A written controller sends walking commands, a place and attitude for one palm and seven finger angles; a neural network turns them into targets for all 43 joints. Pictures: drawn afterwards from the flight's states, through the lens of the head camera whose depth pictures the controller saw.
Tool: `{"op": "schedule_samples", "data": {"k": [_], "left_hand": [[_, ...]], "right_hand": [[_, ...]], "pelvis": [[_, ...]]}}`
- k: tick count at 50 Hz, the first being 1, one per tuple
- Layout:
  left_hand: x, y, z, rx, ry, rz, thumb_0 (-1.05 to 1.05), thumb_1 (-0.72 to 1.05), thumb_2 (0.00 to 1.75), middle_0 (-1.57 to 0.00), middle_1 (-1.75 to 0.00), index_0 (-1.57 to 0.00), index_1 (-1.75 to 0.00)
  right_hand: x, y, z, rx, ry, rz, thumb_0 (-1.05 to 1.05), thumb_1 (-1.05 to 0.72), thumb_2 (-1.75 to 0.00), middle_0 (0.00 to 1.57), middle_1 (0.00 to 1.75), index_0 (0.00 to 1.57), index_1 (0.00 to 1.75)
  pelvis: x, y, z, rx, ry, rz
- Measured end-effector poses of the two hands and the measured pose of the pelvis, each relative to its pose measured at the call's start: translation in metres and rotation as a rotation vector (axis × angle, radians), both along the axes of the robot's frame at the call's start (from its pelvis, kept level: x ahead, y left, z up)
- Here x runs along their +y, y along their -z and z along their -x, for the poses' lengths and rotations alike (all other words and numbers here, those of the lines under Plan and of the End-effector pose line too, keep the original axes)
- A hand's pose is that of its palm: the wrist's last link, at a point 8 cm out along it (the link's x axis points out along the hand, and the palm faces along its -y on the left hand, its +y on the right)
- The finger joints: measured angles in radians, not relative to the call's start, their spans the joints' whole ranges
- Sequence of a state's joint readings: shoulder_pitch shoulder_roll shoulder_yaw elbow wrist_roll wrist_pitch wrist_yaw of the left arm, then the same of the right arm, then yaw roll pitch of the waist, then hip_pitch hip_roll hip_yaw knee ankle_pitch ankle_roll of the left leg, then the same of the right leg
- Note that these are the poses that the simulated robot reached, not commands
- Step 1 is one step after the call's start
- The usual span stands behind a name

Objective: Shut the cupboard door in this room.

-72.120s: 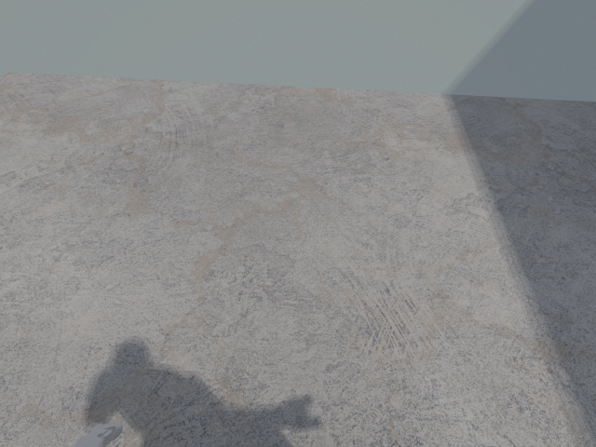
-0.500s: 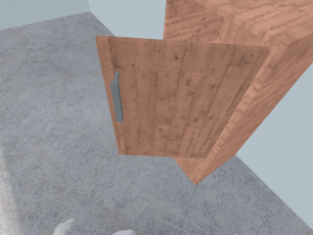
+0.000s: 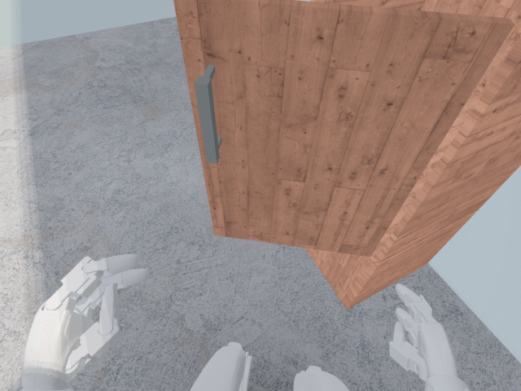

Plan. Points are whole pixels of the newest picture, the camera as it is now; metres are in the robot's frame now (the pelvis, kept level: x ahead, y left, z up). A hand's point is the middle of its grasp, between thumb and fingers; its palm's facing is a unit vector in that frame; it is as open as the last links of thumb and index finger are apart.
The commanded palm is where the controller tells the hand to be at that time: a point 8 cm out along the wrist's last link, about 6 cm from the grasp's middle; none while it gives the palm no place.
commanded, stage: raise the hand and make a fist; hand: left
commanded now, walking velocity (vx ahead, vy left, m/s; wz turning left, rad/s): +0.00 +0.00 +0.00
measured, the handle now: (211, 117) +0.50 +0.15 +0.15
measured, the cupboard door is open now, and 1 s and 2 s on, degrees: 54 54 54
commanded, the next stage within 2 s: bring the fist close to the handle in 1.34 s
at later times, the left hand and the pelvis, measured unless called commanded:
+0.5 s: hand (134, 265) +0.25 +0.20 +0.10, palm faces -0.09 -1.00 -0.03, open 3.3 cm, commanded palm +0.22 +0.26 +0.12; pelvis +0.05 +0.04 +0.03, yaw -2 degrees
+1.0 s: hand (93, 211) +0.28 +0.24 +0.16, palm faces +0.02 -1.00 -0.06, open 3.1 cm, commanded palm +0.25 +0.29 +0.15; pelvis +0.04 +0.05 +0.06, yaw -1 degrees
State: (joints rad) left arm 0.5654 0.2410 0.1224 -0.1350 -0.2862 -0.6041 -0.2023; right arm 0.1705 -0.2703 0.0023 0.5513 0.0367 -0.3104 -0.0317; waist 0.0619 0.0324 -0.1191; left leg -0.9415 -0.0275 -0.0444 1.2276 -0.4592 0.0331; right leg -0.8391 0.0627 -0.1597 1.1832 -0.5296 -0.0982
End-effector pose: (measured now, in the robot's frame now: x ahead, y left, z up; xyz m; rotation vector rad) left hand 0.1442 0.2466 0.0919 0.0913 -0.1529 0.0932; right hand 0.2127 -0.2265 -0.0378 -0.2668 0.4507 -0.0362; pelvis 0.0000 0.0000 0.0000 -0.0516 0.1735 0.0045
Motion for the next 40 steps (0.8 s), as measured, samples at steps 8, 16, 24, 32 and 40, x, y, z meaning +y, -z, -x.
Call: {"op": "schedule_samples", "data": {"k": [8,16,24,32,40], "left_hand": [[-0.019,0.014,-0.069,0.310,0.211,0.054,0.01,0.90,0.90,-0.70,-0.85,-0.70,-0.85],[0.018,-0.024,-0.072,0.170,0.011,0.032,0.02,0.90,0.90,-0.85,-1.01,-0.84,-1.01],[0.008,-0.007,-0.084,0.228,0.178,0.060,0.01,0.90,0.90,-0.99,-1.17,-0.99,-1.17],[0.036,-0.049,-0.090,0.088,0.068,0.038,0.01,0.90,0.90,-1.14,-1.33,-1.14,-1.33],[0.031,-0.033,-0.098,0.215,0.148,0.055,0.01,0.90,0.90,-1.25,-1.45,-1.25,-1.46]], "right_hand": [[0.015,0.014,0.022,0.141,0.143,-0.125,0.02,-0.90,-0.90,0.21,0.30,0.20,0.30],[0.008,0.004,0.026,0.225,0.161,-0.057,0.02,-0.90,-0.90,0.21,0.30,0.20,0.30],[0.015,-0.004,-0.001,0.176,0.135,-0.008,0.02,-0.90,-0.90,0.20,0.30,0.20,0.30],[0.047,-0.030,-0.020,0.102,0.082,-0.044,0.02,-0.90,-0.90,0.20,0.30,0.20,0.30],[0.063,-0.039,-0.012,0.113,0.045,-0.045,0.02,-0.90,-0.90,0.21,0.30,0.20,0.30]], "pelvis": [[0.005,-0.020,-0.021,0.023,0.031,-0.022],[0.017,-0.035,-0.048,0.037,0.038,-0.023],[0.034,-0.033,-0.048,0.045,0.031,-0.006],[0.044,-0.044,-0.050,0.002,0.025,0.004],[0.050,-0.053,-0.045,-0.029,0.016,0.010]]}}
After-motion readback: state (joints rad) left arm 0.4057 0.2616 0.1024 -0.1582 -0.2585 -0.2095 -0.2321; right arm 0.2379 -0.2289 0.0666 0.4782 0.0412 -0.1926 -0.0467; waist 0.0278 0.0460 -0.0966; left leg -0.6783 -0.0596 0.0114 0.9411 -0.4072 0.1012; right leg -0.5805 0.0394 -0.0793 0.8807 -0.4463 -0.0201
